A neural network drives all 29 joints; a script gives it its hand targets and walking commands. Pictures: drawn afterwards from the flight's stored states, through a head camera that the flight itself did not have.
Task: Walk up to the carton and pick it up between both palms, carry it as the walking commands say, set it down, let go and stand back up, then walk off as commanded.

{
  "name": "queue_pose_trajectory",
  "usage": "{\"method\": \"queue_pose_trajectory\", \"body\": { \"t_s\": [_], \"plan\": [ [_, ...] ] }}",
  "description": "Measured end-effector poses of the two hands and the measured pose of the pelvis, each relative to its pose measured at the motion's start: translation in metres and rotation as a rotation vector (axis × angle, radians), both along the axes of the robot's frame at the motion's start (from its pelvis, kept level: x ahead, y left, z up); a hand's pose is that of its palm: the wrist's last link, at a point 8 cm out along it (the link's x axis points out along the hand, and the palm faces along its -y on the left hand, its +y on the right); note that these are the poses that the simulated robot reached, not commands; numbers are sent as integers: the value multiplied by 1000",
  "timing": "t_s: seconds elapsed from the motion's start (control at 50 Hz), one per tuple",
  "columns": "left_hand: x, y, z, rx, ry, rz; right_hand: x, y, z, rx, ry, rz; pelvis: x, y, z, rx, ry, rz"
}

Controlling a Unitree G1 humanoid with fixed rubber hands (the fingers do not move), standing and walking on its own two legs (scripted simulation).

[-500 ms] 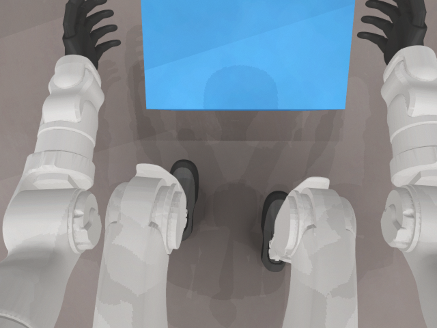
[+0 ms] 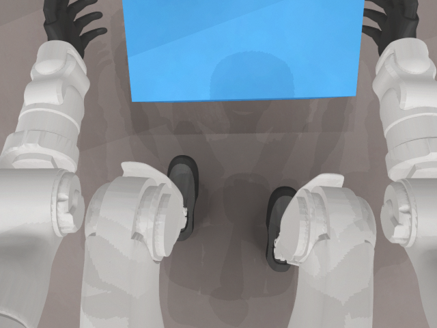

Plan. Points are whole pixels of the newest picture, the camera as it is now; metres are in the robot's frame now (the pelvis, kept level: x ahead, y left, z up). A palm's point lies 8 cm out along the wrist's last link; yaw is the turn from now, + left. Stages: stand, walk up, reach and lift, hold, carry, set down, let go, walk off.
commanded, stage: reach and lift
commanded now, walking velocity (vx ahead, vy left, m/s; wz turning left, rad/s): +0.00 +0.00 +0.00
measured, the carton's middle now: (239, 48) +0.50 +0.02 -0.24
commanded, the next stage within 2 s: none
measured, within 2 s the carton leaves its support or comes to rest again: leaves its support in 1.44 s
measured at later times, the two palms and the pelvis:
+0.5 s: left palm (88, 31) +0.49 +0.24 -0.16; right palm (380, 32) +0.52 -0.17 -0.18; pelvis +0.00 +0.01 +0.01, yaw -1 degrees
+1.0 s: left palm (102, 29) +0.50 +0.22 -0.16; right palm (378, 31) +0.52 -0.17 -0.17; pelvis -0.01 +0.01 +0.02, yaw -2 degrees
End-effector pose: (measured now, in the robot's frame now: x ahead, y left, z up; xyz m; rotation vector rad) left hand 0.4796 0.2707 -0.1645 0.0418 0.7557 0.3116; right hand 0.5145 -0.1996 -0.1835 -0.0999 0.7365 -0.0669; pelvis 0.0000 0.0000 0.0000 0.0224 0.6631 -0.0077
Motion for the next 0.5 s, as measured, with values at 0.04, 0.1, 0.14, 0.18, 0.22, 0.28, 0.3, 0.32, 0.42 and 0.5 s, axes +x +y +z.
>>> {"method": "queue_pose_trajectory", "body": {
  "t_s": [0.04,0.1,0.14,0.18,0.22,0.28,0.3,0.32,0.42,0.5],
  "plan": [
    [-1,-1,0,-3,2,-1,0,0,2,-2,1,1,-1,0,1,0,-1,-1],
    [-3,-3,-1,-7,4,-6,1,3,4,-2,3,3,-2,0,2,-1,-2,-1],
    [-3,-5,-1,-10,5,-11,2,6,6,0,3,5,-3,1,3,-1,-2,-1],
    [-2,-7,-1,-13,6,-16,3,9,6,3,4,8,-4,1,3,-2,-3,-1],
    [-1,-9,0,-15,6,-23,4,13,7,7,4,11,-4,2,4,-4,-2,0],
    [2,-14,0,-18,6,-31,4,19,7,13,3,15,-4,3,5,-6,-1,1],
    [3,-15,1,-19,6,-34,4,21,7,15,3,17,-4,3,5,-7,0,1],
    [4,-17,1,-20,6,-36,4,23,7,17,3,18,-4,4,5,-8,2,1],
    [10,-26,1,-23,8,-50,3,24,8,18,0,19,-4,5,6,-11,9,2],
    [14,-35,2,-27,8,-60,3,25,8,18,-2,22,-4,6,8,-13,18,-2]
  ]
}}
